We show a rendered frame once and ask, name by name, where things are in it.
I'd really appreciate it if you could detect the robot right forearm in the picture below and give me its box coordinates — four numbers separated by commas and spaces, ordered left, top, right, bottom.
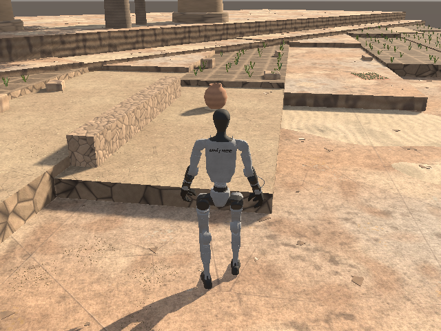
247, 166, 262, 194

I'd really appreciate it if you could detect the robot left forearm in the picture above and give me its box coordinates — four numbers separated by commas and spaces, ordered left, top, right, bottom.
182, 166, 195, 190

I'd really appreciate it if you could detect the robot right upper arm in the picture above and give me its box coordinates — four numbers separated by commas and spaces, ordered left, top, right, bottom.
236, 139, 254, 177

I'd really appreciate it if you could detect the robot left upper arm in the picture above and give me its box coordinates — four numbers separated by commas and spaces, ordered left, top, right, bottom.
187, 139, 207, 176

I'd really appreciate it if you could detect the robot right thigh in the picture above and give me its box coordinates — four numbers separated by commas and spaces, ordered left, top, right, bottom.
229, 192, 243, 234

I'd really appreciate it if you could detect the robot left hand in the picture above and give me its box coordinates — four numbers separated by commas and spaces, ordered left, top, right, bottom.
181, 188, 196, 202

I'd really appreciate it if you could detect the robot right hand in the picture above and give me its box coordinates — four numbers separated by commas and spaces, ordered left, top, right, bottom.
248, 192, 264, 208

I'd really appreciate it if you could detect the robot left foot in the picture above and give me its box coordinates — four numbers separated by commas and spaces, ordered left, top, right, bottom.
201, 271, 212, 289

